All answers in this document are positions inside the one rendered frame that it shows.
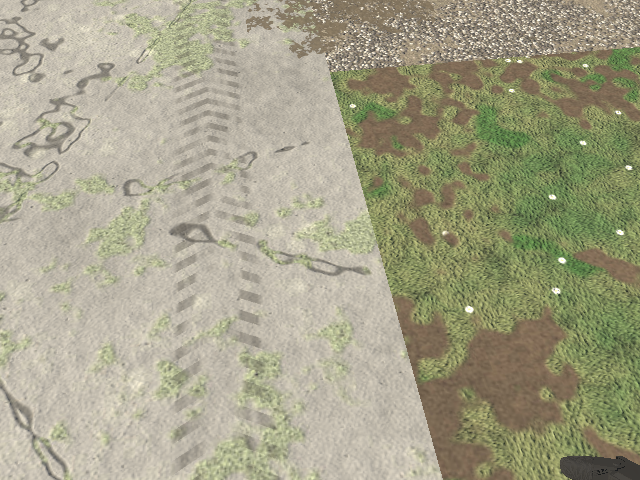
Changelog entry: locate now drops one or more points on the right robot hand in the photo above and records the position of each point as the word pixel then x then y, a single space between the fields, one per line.
pixel 599 468

